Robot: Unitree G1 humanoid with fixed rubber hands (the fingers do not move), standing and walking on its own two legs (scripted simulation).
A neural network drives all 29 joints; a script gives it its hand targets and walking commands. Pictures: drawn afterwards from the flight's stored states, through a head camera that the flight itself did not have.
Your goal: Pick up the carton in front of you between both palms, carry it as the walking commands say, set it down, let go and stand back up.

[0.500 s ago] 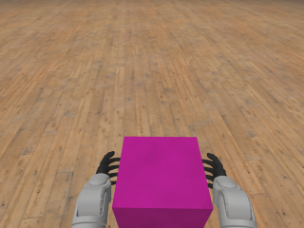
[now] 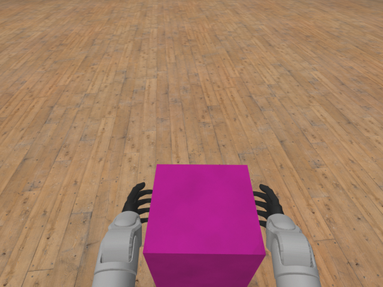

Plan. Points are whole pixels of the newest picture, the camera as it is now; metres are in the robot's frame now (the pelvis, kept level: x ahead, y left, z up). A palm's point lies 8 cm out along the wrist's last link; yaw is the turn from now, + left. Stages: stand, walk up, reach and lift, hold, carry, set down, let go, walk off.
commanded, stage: carry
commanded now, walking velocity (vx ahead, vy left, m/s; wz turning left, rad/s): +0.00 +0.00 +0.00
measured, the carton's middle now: (201, 230) +0.30 +0.00 -0.05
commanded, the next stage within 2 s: hold in 0.44 s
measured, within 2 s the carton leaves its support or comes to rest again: neither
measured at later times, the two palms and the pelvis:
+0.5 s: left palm (135, 217) +0.28 +0.14 +0.04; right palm (279, 220) +0.28 -0.16 +0.04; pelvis +0.00 -0.01 +0.00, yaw -1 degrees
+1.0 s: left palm (147, 206) +0.33 +0.13 +0.01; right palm (279, 220) +0.30 -0.17 +0.01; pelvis -0.03 +0.02 -0.01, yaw -9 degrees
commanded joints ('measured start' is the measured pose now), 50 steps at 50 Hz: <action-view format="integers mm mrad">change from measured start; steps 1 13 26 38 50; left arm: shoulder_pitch -437 -431 -410 -616 -885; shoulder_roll -881 -884 -900 -945 -709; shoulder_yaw -559 -554 -546 -366 105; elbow -76 -70 -103 150 511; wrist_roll -245 -243 -237 -141 131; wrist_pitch -39 -36 -45 -71 -253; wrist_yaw -225 -228 -239 -252 -190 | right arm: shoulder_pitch -435 -433 -387 -692 -917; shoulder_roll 876 882 898 898 662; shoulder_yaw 550 554 507 402 -144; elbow -75 -72 -65 179 596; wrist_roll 240 242 208 174 -155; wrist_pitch -37 -34 -59 -100 -301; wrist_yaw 219 222 221 290 230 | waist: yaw -2 -2 -15 48 25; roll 6 4 -41 -12 18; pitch -223 -233 -182 3 30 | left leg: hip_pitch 165 171 429 363 116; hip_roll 96 96 -168 -163 -159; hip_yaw -113 -107 -245 -221 -215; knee -51 -43 -99 -132 33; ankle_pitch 162 171 371 -52 -132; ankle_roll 5 -1 13 7 -9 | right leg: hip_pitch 6 18 180 52 -233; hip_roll -114 -114 89 93 131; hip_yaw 108 106 264 228 194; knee -103 -104 -168 -216 4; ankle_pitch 174 203 556 -16 -72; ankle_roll -13 -16 8 -7 -32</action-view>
